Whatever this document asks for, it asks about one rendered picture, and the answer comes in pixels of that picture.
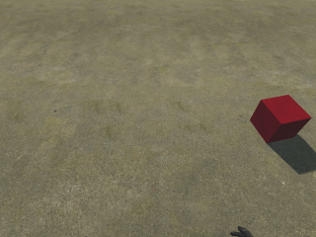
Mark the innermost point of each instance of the carton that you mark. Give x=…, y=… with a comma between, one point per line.
x=279, y=118

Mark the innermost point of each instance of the right robot hand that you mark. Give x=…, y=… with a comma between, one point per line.
x=243, y=232

